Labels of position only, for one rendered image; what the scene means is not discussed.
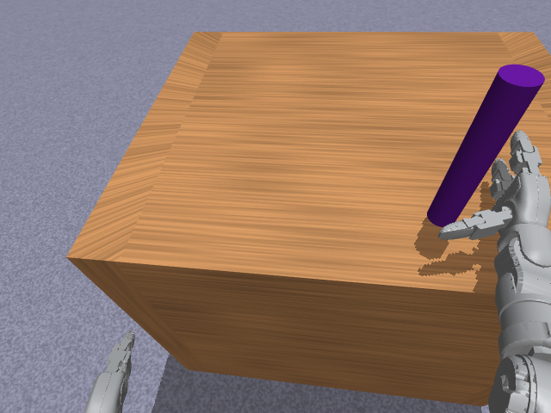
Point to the right robot arm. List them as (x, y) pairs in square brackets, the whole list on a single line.
[(522, 382)]

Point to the left robot hand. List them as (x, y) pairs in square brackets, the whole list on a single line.
[(110, 388)]

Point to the right robot hand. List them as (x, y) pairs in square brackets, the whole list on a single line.
[(524, 199)]

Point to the can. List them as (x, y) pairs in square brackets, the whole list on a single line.
[(512, 91)]

